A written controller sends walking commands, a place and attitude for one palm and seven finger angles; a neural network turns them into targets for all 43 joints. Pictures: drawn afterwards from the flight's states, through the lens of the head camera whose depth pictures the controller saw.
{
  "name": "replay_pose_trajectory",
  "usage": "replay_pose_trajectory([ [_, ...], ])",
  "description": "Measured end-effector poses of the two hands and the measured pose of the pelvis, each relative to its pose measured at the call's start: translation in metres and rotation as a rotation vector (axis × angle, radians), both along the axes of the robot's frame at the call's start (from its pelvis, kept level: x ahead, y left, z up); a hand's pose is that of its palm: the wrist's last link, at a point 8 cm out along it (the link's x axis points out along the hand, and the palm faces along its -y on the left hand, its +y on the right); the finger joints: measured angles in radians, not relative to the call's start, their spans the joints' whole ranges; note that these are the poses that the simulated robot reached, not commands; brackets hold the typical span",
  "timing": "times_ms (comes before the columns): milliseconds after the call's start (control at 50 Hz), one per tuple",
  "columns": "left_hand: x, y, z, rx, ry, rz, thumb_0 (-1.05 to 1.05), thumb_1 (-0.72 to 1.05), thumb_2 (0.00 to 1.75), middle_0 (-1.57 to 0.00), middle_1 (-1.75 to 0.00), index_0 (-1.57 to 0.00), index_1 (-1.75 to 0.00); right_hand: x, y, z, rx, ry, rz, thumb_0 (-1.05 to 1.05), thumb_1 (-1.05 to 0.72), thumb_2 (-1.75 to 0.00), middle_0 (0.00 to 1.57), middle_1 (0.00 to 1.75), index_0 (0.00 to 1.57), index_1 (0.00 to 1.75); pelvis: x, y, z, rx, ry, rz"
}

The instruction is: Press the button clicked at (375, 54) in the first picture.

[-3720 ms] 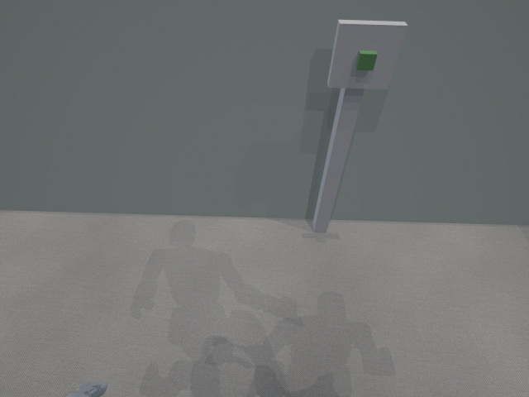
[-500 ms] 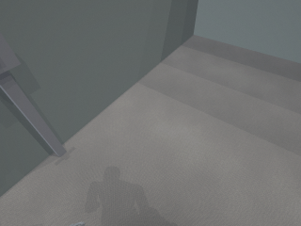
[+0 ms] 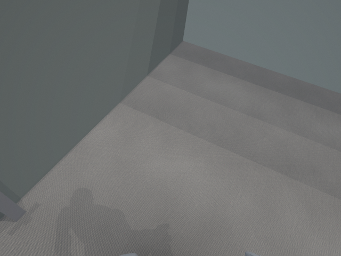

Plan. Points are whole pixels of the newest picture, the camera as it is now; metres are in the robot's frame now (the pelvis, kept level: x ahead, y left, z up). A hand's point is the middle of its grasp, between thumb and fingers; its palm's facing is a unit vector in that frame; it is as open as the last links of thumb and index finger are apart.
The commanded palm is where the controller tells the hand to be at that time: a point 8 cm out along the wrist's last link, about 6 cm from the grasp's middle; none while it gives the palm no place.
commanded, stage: walk to a spot facing it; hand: left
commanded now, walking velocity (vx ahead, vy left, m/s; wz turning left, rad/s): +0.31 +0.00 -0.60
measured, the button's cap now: out of the picture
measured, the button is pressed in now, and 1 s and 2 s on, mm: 0 0 0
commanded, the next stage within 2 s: turn to face it in 0.42 s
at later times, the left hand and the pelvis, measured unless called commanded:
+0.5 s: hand (140, 188) +0.34 +0.11 -0.17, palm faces -0.28 -0.95 -0.16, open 7.4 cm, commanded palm none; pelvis +0.18 -0.02 -0.01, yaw -15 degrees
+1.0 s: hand (123, 179) +0.36 +0.18 -0.18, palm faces -0.07 -0.99 -0.15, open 7.3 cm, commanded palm none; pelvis +0.26 +0.01 +0.00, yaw -7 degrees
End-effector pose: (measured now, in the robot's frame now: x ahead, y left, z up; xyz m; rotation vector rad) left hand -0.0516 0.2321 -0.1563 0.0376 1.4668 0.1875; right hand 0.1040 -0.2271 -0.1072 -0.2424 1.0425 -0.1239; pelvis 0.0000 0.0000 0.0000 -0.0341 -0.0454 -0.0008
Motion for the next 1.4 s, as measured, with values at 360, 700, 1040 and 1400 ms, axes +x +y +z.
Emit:
replay_pose_trajectory([
  [360,0.301,-0.004,0.027,0.015,-0.256,-0.292,0.00,0.91,0.90,-0.20,-0.29,-0.19,-0.30,-0.080,0.037,-0.017,0.098,0.395,-0.399,0.00,-0.91,-0.90,0.20,0.30,0.20,0.30,0.128,0.011,0.009,0.028,0.033,-0.179],
  [700,0.430,-0.078,0.031,0.042,-0.332,-0.448,-0.01,0.93,0.90,-0.21,-0.30,-0.20,-0.30,0.068,-0.035,-0.030,0.092,0.219,-0.471,0.01,-0.91,-0.90,0.20,0.30,0.20,0.30,0.220,-0.033,0.003,0.022,0.038,-0.288],
  [1040,0.401,0.007,0.009,0.032,-0.209,-0.196,0.00,0.91,0.90,-0.20,-0.30,-0.20,-0.30,0.171,-0.002,-0.007,0.009,0.199,-0.234,0.00,-0.91,-0.90,0.20,0.30,0.20,0.30,0.259,0.010,0.005,-0.014,0.058,-0.106],
  [1400,0.384,0.011,0.040,0.127,-0.291,-0.044,0.00,0.91,0.90,-0.20,-0.30,-0.20,-0.30,0.186,-0.042,-0.005,-0.011,0.246,-0.091,0.00,-0.90,-0.90,0.20,0.30,0.21,0.30,0.247,-0.017,0.014,-0.008,0.076,0.099],
])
